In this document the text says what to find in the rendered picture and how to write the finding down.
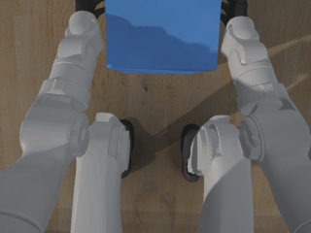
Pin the robot right foot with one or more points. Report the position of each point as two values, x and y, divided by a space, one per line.
187 137

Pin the carton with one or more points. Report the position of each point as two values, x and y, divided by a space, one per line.
170 37

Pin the robot right upper arm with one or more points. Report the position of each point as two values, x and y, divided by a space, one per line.
279 142

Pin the left robot forearm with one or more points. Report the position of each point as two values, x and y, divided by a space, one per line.
73 68

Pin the right robot hand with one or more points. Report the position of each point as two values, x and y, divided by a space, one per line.
234 8

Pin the right robot forearm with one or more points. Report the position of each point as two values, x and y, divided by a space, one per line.
251 71

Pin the robot foot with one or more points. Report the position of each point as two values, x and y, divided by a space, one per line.
187 137
128 127

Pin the robot left foot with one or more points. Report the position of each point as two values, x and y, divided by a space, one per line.
128 127

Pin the robot left upper arm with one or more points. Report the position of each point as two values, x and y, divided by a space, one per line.
29 188

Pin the left robot hand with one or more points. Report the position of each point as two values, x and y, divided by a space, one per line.
89 6

